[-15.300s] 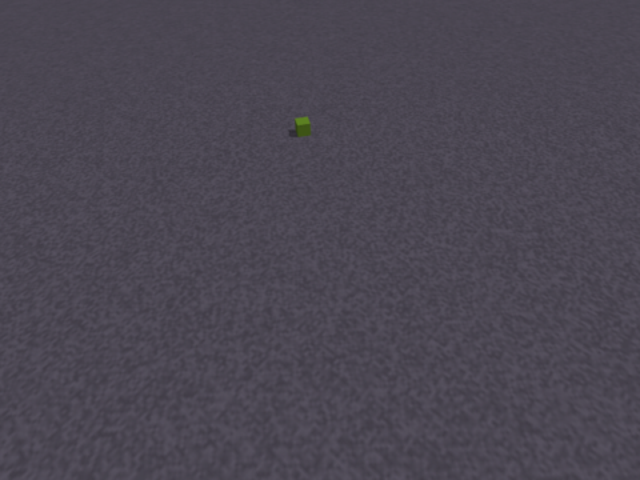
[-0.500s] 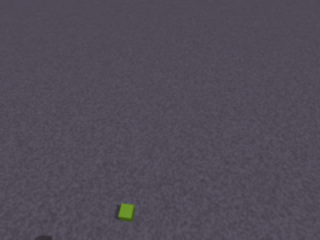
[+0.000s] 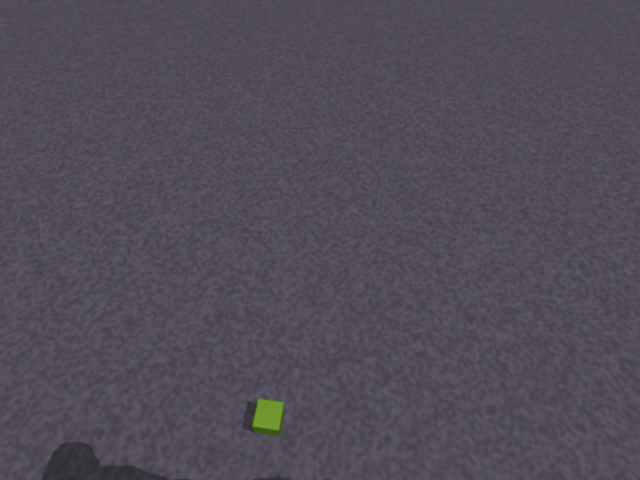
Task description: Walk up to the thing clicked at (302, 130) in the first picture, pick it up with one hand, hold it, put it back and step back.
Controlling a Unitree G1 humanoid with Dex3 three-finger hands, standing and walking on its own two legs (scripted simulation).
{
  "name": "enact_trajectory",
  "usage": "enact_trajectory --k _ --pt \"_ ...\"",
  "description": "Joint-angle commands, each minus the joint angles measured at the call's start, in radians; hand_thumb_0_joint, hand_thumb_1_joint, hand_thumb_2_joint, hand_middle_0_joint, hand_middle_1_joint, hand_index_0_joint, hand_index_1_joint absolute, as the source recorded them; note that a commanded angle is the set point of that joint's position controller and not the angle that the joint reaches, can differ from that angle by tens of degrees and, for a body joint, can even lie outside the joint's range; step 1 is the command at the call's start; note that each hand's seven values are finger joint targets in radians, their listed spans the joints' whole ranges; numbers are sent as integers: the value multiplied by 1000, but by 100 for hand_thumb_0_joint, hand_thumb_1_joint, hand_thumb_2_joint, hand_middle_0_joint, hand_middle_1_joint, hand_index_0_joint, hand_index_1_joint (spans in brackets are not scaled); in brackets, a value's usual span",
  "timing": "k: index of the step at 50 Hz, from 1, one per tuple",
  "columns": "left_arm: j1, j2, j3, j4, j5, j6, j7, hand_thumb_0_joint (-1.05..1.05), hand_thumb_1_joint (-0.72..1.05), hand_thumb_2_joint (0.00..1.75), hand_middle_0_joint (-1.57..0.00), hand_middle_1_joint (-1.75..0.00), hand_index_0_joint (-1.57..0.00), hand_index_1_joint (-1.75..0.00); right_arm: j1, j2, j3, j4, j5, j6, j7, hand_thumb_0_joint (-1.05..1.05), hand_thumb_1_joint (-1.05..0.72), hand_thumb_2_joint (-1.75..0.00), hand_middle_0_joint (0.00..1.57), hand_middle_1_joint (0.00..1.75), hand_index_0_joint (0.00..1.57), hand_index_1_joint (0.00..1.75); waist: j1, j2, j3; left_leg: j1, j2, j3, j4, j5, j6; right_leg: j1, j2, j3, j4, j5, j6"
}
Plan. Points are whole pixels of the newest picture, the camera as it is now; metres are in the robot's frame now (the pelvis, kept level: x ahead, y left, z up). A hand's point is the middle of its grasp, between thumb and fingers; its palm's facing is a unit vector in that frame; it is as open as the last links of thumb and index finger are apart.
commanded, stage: walk up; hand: left
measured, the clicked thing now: (269, 417) +0.40 +0.15 -0.73
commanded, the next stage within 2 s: stand in 1.60 s
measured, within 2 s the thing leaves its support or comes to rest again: neither
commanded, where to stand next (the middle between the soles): +0.05 -0.04 m, yaw -1 degrees
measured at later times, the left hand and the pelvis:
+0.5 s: hand out of the picture +0.15 +0.24 -0.15, palm faces -0.09 -0.94 -0.32, open 7.4 cm; pelvis +0.02 -0.01 +0.00, yaw -2 degrees
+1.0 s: hand out of the picture +0.12 +0.23 -0.14, palm faces -0.08 -0.94 -0.32, open 7.4 cm; pelvis +0.02 -0.02 +0.01, yaw -3 degrees
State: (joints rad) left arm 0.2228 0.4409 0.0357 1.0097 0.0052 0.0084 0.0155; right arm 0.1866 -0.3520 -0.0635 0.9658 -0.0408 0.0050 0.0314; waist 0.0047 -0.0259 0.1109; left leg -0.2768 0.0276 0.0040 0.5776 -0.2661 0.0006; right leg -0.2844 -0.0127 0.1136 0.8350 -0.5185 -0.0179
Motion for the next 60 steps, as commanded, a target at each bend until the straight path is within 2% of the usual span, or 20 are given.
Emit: enact_trajectory --k 1,4,7,8,9,10,11,12,14,16,17,18,20,24,28,33,37,47,49,60 --pt "26 142 34 -33 -11 -21 3 0 90 90 -20 -30 -20 -30 -29 -280 -50 -76 15 -41 -35 0 -90 -90 20 30 20 30 -4 195 -97 126 247 -232 -209 332 170 -49 -12 -22 -77 16 4" --pt "9 132 39 -42 1 -10 0 0 90 90 -20 -30 -20 -30 -33 -287 -47 -86 25 -39 -43 0 -90 -90 20 30 20 30 -7 194 -115 115 258 -203 -159 513 178 35 -6 -92 -161 80 3" --pt "20 133 52 -43 14 -3 -6 0 90 90 -20 -30 -20 -30 -55 -285 -44 -97 42 -28 -52 0 -90 -90 20 30 20 30 17 156 -126 63 225 -172 -88 471 137 142 7 -111 -326 253 -24" --pt "17 148 56 -47 19 -5 -6 0 90 90 -20 -30 -20 -30 -56 -264 -36 -97 48 -24 -54 0 -90 -90 20 30 20 30 23 113 -130 33 200 -149 -55 420 105 186 -25 -69 -398 383 -38" --pt "6 198 69 -60 27 -11 -5 0 90 90 -20 -30 -20 -30 -44 -236 -28 -102 58 -24 -56 0 -90 -90 20 30 20 30 15 2 -160 8 128 -96 21 321 63 218 -124 64 -430 565 -80" --pt "-64 229 68 -87 19 -14 -12 0 90 90 -20 -30 -20 -30 -50 -202 -22 -100 64 -21 -58 0 -90 -90 20 30 20 30 -9 -80 -128 22 13 -22 66 69 21 118 -204 155 -461 567 -151" --pt "-125 212 57 -108 12 -12 -18 0 90 90 -20 -30 -20 -30 -27 -195 -20 -76 58 -15 -61 0 -90 -90 20 30 20 30 -25 -101 -115 104 -16 5 67 -127 12 20 -255 172 -465 544 -200" --pt "-147 186 49 -122 12 -11 -22 0 90 90 -20 -30 -20 -30 -8 -197 -19 -61 52 -19 -60 0 -90 -90 20 30 20 30 -36 -99 -118 125 -11 -11 12 -116 15 20 -237 146 -441 573 -185" --pt "-157 161 43 -126 8 -4 -22 0 90 90 -20 -30 -20 -30 -3 -223 -23 -42 43 -32 -57 0 -90 -90 20 30 20 30 -36 -108 -117 147 38 -46 -68 79 30 11 -162 62 -408 560 -109" --pt "-135 154 47 -118 10 1 -24 0 90 90 -20 -30 -20 -30 -12 -270 -27 -33 39 -46 -55 0 -90 -90 20 30 20 30 -16 -38 -143 134 141 -159 -140 222 90 63 -79 1 -326 493 -47" --pt "-137 150 46 -114 11 4 -25 0 90 90 -20 -30 -20 -30 -16 -284 -28 -31 37 -51 -56 0 -90 -90 20 30 20 30 -15 0 -147 121 180 -197 -161 276 120 78 -56 -19 -279 470 -37" --pt "-132 139 46 -113 10 6 -25 0 90 90 -20 -30 -20 -30 -25 -288 -26 -30 37 -55 -58 0 -90 -90 20 30 20 30 -9 39 -148 124 202 -210 -172 325 132 83 -48 -25 -269 450 -34" --pt "-128 134 41 -106 7 8 -28 0 90 90 -20 -30 -20 -30 -63 -287 -24 -38 36 -57 -59 0 -90 -90 20 30 20 30 0 93 -147 117 199 -182 -174 369 128 99 -47 -34 -284 456 -36" --pt "-132 143 42 -95 7 5 -38 0 90 90 -20 -30 -20 -30 -94 -261 -13 -42 38 -50 -57 0 -90 -90 20 30 20 30 7 111 -162 71 127 -100 -178 194 64 176 -79 -1 -362 511 -58" --pt "-163 155 43 -90 8 2 -40 0 90 90 -20 -30 -20 -30 -84 -248 -8 -30 38 -47 -55 0 -90 -90 20 30 20 30 -3 40 -153 93 87 -64 -175 127 43 152 -102 39 -418 495 -71" --pt "-188 151 44 -82 12 0 -38 0 90 90 -20 -30 -20 -30 -70 -245 -6 -9 35 -45 -51 0 -90 -90 20 30 20 30 -18 -10 -143 125 86 -52 -189 112 40 127 -110 51 -478 443 -65" --pt "-172 148 50 -66 8 -2 -37 0 90 90 -20 -30 -20 -30 -75 -245 -1 0 35 -48 -51 0 -90 -90 20 30 20 30 -7 -10 -156 154 93 -45 -193 172 37 131 -103 41 -487 475 -56" --pt "-176 141 54 -55 7 0 -35 0 90 90 -20 -30 -20 -30 -69 -242 2 25 34 -45 -52 0 -90 -90 20 30 20 30 -10 -14 -119 160 91 -43 -213 114 34 84 -98 52 -530 377 -51" --pt "-175 144 55 -54 11 -2 -36 0 90 90 -20 -30 -20 -30 -59 -249 1 27 35 -47 -53 0 -90 -90 20 30 20 30 -15 -9 -145 162 102 -50 -215 141 42 117 -95 44 -516 423 -48" --pt "-156 134 48 -37 8 3 -39 0 90 90 -20 -30 -20 -30 -77 -251 1 34 34 -51 -55 0 -90 -90 20 30 20 30 -8 34 -135 133 122 -71 -258 112 48 128 -78 33 -491 429 -41"
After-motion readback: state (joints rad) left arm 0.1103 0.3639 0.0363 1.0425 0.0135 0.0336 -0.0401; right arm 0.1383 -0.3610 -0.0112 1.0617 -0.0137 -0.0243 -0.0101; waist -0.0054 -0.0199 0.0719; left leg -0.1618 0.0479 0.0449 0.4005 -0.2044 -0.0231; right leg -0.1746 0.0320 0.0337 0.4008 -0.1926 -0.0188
